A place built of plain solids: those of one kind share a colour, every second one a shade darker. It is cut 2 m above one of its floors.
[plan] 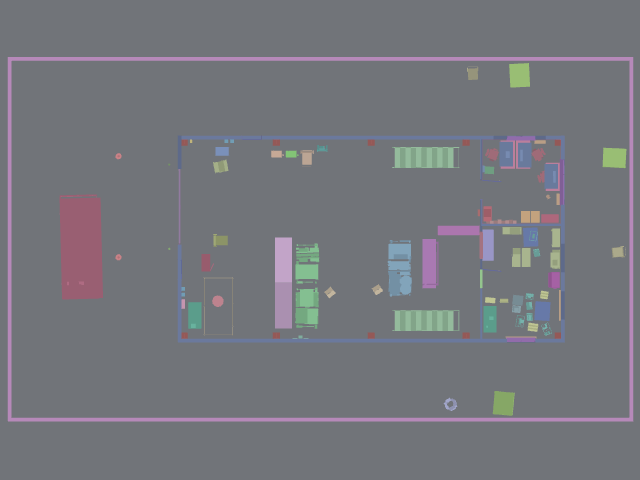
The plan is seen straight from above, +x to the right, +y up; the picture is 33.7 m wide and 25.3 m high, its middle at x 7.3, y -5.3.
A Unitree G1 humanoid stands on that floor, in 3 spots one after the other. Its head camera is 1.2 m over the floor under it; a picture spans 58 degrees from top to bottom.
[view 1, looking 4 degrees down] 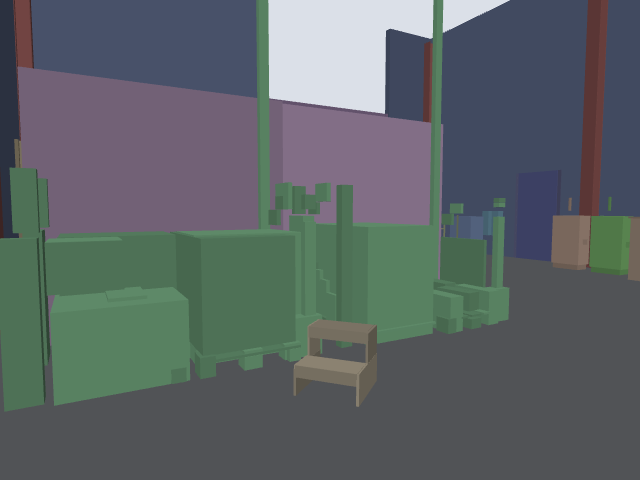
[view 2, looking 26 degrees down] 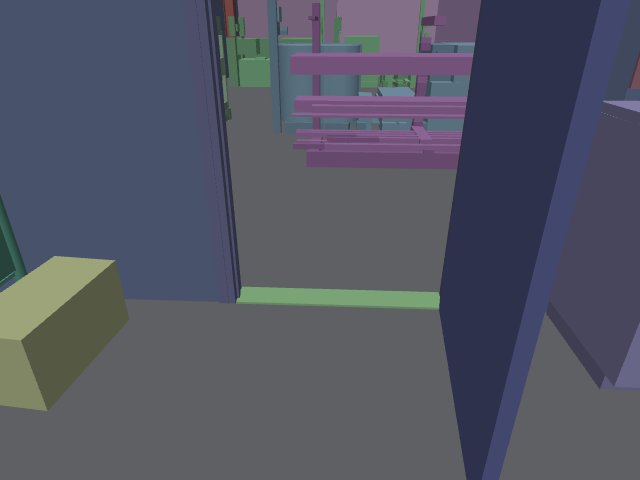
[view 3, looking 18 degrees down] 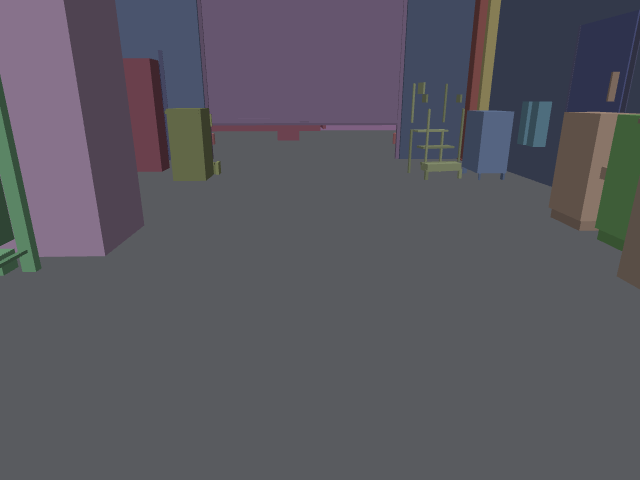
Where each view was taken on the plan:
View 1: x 10.26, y -9.55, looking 151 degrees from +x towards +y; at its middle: rack1n_high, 4.52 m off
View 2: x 17.60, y -7.35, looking -177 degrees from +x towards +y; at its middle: ground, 2.74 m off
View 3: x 9.15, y -3.55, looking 178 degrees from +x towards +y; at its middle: ground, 3.88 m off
